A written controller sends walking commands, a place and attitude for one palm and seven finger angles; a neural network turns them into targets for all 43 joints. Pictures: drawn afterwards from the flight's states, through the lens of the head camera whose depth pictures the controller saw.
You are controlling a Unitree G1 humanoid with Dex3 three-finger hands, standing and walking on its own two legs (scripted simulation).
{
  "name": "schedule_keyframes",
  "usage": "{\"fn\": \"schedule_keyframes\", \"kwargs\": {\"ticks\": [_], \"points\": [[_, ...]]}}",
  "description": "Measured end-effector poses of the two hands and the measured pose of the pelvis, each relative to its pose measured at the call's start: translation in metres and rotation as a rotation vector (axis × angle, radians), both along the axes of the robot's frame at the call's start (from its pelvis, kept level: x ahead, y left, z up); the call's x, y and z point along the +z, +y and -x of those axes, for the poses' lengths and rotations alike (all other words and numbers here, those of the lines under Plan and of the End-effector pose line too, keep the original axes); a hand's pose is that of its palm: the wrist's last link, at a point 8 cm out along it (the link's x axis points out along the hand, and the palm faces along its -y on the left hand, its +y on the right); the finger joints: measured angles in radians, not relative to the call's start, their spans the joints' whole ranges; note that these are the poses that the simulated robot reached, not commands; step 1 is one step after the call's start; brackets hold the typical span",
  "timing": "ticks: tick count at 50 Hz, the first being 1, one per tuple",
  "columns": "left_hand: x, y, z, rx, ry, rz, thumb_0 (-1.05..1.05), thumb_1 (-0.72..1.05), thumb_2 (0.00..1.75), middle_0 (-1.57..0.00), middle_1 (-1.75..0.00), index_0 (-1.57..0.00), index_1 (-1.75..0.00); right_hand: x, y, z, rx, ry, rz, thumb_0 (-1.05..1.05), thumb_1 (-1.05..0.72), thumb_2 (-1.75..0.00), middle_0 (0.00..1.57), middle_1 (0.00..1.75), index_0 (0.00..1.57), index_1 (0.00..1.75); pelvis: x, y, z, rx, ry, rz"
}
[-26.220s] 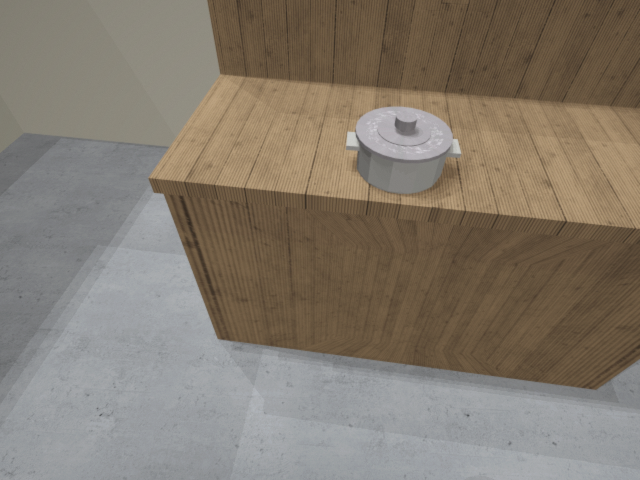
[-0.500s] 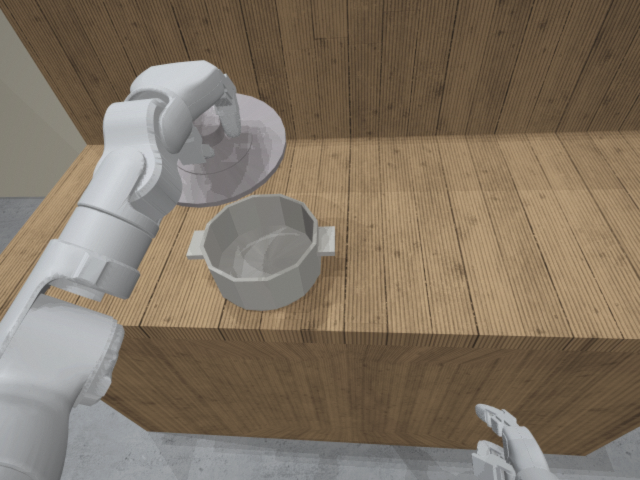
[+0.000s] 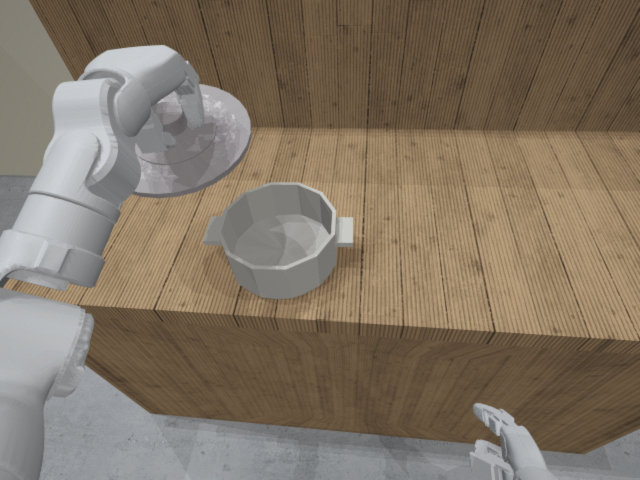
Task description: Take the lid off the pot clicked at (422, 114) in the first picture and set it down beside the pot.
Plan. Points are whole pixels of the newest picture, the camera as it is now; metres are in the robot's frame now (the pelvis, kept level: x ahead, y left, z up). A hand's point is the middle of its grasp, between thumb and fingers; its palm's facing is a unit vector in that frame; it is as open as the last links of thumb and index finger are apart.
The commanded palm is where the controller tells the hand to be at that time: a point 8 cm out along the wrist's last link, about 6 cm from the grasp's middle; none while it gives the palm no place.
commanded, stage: move the lid sideways beside the pot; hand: left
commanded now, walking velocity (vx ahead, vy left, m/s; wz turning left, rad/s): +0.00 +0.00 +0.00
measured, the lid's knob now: (167, 119) +0.47 +0.21 +0.22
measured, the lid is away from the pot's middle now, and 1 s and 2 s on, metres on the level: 0.11 0.23 0.23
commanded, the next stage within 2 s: lower the lid onto the table in 1.22 s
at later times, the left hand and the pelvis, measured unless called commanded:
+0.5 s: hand (120, 124) +0.44 +0.25 +0.23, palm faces -0.17 -0.04 -0.98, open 6.5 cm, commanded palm +0.42 +0.25 +0.30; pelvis +0.00 +0.01 +0.00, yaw +0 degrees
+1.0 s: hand (68, 132) +0.43 +0.31 +0.23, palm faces -0.22 -0.05 -0.98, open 6.4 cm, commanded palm +0.42 +0.31 +0.30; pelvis +0.01 +0.01 +0.00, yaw +0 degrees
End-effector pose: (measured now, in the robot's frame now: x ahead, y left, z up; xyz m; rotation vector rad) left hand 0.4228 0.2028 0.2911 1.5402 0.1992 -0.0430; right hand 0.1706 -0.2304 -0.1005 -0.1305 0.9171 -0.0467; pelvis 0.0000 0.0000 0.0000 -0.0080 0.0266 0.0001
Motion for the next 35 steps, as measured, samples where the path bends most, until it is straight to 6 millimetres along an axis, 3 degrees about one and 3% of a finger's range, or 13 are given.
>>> {"fn": "schedule_keyframes", "kwargs": {"ticks": [8,18,35], "points": [[0.002,0.005,0.002,-0.034,-0.010,-0.018,0.05,0.31,0.74,-0.69,-0.88,-0.81,-0.94,-0.004,0.003,0.012,-0.007,0.028,0.007,0.01,-0.91,-0.90,0.20,0.30,0.20,0.30,0.000,0.006,0.001,0.001,0.001,0.002],[0.000,0.026,-0.005,0.013,0.004,-0.019,0.05,0.31,0.74,-0.69,-0.88,-0.81,-0.94,-0.005,-0.003,0.026,-0.039,0.059,0.020,0.01,-0.91,-0.90,0.20,0.30,0.20,0.30,0.000,0.008,0.000,-0.006,0.010,0.004],[0.000,0.068,-0.007,0.085,0.026,-0.011,0.06,0.31,0.74,-0.69,-0.88,-0.81,-0.94,-0.004,-0.013,0.025,-0.053,0.091,0.052,0.01,-0.91,-0.90,0.20,0.30,0.20,0.30,0.001,0.006,-0.005,0.000,0.022,0.010]]}}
